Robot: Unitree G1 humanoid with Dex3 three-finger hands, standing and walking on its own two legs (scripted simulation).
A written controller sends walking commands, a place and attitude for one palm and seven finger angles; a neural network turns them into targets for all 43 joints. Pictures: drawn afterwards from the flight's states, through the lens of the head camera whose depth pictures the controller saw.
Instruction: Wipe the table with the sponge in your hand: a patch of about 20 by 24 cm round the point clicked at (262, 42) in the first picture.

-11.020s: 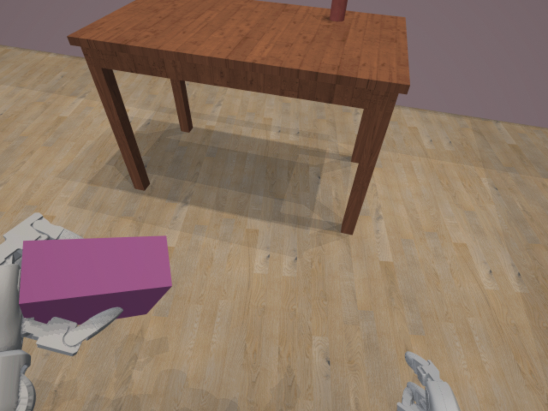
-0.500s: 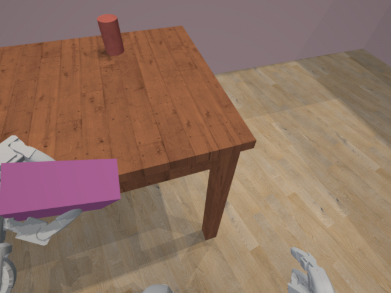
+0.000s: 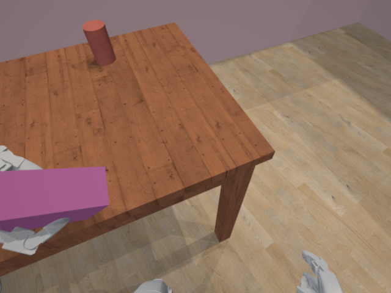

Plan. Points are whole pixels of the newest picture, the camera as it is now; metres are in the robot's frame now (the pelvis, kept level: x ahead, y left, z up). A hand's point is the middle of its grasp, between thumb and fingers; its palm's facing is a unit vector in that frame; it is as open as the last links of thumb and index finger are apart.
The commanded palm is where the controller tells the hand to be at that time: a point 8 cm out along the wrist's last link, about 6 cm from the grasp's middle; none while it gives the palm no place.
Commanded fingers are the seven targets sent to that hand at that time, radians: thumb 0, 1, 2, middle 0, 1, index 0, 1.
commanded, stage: shuffle to correct the standing spot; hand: left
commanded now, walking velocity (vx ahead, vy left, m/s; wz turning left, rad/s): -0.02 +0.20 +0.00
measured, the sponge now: (66, 199) +0.23 +0.21 +0.14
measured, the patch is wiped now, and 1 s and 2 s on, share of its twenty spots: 0.00 0.00 0.00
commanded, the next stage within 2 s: come to a stop and stand still in 0.36 s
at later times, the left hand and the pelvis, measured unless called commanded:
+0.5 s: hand out of the picture +0.22 +0.34 +0.16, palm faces +0.45 -0.79 -0.41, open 9.9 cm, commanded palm +0.16 +0.38 +0.19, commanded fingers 0.00 0.10 1.30 -1.20 -1.60 -1.20 -1.60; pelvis +0.01 +0.10 +0.00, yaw +1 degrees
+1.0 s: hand out of the picture +0.21 +0.39 +0.16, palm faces +0.43 -0.83 -0.36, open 9.9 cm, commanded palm +0.15 +0.42 +0.19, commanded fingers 0.00 0.10 1.30 -1.20 -1.60 -1.20 -1.60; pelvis +0.00 +0.14 +0.01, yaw +1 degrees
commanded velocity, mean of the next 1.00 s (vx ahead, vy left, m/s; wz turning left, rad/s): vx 0.00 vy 0.02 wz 0.00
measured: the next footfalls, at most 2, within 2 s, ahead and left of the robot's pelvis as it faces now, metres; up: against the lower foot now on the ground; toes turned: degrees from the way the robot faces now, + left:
left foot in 0.02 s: +0.09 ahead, +0.16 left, +0.00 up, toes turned +5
right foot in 0.22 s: +0.06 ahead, -0.06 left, +0.00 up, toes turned -5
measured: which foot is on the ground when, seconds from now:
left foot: up 0.00-0.00, down 0.02-0.24, up 0.26-0.48, down 0.50-1.00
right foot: down 0.00-0.04, up 0.06-0.20, down 0.22-0.52, up 0.54-0.68, down 0.70-1.00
